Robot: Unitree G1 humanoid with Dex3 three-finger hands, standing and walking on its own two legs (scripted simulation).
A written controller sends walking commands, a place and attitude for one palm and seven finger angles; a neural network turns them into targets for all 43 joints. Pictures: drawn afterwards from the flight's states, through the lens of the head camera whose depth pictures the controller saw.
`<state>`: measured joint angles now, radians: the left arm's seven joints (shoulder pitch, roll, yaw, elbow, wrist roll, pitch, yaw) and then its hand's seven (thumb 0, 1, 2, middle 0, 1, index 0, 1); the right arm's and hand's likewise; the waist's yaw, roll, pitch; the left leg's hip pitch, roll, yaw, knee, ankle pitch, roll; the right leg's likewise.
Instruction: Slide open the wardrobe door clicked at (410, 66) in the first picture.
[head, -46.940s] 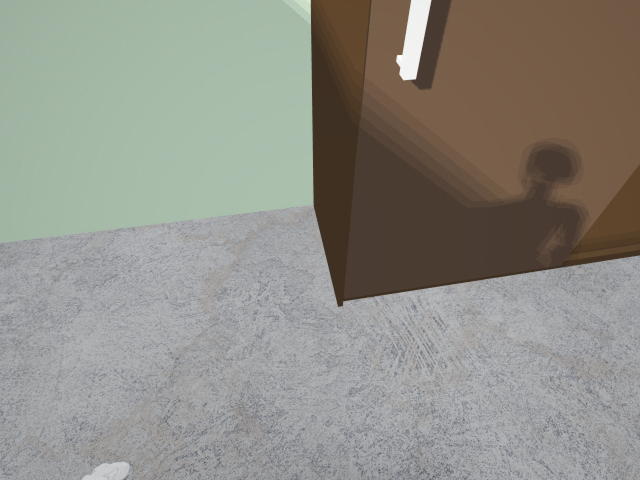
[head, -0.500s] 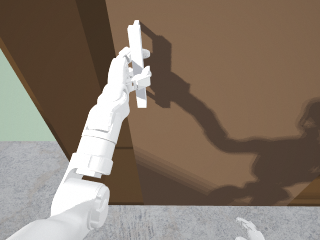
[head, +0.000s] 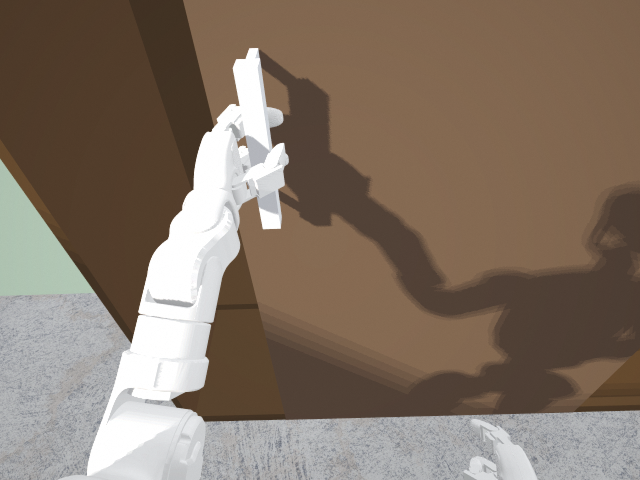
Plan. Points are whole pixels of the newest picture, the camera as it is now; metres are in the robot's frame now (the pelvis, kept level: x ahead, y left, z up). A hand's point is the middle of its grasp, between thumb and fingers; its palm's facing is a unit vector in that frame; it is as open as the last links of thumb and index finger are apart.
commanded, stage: tug the door sideways, standing still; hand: left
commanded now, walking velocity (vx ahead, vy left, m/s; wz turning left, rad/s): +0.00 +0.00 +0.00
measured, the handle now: (263, 145) +0.45 +0.09 +0.23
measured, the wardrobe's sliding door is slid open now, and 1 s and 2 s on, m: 0.28 0.28 0.39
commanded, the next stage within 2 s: step sideways, sliding the door along in 0.52 s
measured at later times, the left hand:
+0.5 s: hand (279, 168) +0.39 +0.07 +0.24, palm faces +0.10 -0.99 -0.06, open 6.2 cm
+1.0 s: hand (281, 172) +0.40 +0.07 +0.22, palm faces +0.09 -1.00 -0.04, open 6.3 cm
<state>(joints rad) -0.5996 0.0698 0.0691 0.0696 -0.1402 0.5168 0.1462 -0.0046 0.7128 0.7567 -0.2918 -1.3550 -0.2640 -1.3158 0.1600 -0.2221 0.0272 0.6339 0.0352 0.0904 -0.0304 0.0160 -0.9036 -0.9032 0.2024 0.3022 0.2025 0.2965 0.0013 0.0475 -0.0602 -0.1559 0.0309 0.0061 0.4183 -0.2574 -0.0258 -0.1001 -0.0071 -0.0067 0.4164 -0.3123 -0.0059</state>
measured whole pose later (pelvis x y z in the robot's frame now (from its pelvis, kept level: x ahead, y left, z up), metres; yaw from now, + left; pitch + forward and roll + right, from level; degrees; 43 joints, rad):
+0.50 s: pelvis -0.04 +0.00 +0.00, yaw +4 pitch -1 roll +0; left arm -0.92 0.02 -0.01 0.52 -0.11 0.37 0.25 -0.01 0.70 0.82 -0.34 -1.36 -0.26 -1.39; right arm 0.19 -0.18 0.03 0.72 0.03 0.02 -0.03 0.01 -0.90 -0.90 0.20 0.30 0.20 0.30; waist 0.04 0.04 -0.02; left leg -0.25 0.01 -0.06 0.50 -0.23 -0.03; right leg -0.16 -0.02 -0.08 0.49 -0.31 -0.01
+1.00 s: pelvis -0.04 -0.04 -0.02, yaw +4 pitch -2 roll -1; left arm -0.88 0.14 0.01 0.46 -0.13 -0.05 0.14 -0.05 0.70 0.85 -0.45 -1.40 -0.20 -1.39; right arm 0.22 -0.20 0.01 0.77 0.04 -0.03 -0.10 0.02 -0.90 -0.90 0.20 0.30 0.20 0.30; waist 0.03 0.06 0.15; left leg -0.40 0.06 -0.05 0.85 -0.44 0.01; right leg -0.24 0.02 -0.10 0.63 -0.36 -0.06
